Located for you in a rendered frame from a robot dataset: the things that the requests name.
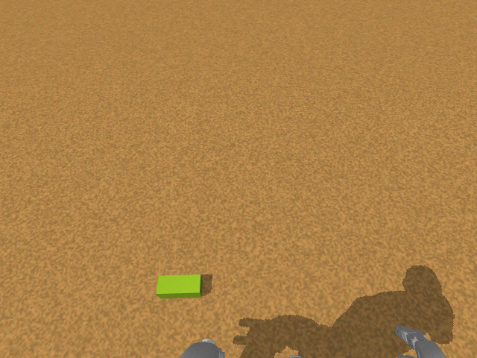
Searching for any right robot hand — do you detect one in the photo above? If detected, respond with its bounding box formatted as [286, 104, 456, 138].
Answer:
[395, 326, 446, 358]

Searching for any carton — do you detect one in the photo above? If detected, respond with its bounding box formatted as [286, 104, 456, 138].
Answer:
[157, 274, 203, 298]

